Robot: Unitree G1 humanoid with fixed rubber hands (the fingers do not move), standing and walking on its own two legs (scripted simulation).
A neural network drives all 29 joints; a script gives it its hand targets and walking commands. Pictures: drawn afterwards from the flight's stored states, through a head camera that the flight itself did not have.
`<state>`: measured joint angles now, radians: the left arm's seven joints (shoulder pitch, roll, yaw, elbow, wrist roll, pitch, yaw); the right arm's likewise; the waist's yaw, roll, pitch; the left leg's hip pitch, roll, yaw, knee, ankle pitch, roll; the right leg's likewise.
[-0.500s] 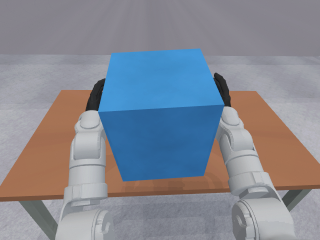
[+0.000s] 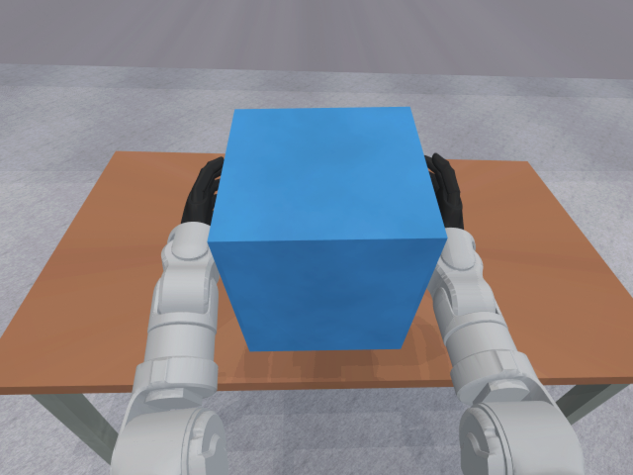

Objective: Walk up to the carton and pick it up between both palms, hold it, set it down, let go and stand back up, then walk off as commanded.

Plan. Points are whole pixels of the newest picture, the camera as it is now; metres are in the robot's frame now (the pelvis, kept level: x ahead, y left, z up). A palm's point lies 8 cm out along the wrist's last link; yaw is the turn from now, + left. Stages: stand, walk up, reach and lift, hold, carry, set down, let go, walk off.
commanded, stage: set down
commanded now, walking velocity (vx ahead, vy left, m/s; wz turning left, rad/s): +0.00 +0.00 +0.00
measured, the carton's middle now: (323, 238) +0.38 +0.00 +0.13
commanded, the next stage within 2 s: none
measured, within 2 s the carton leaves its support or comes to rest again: neither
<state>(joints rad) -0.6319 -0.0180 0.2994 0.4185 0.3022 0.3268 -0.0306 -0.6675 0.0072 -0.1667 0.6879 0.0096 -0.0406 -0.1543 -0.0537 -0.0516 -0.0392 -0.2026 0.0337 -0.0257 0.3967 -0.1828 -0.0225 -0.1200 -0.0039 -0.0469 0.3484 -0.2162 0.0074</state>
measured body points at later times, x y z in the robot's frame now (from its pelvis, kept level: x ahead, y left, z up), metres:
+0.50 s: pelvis +0.00 +0.00 +0.00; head -0.02 +0.03 +0.45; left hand +0.39 +0.15 +0.11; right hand +0.38 -0.15 +0.14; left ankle +0.02 +0.13 -0.75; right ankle -0.02 -0.12 -0.75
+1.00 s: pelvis +0.02 +0.00 +0.00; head +0.01 +0.03 +0.45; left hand +0.43 +0.14 +0.09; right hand +0.42 -0.17 +0.13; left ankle +0.02 +0.13 -0.75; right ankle -0.02 -0.12 -0.75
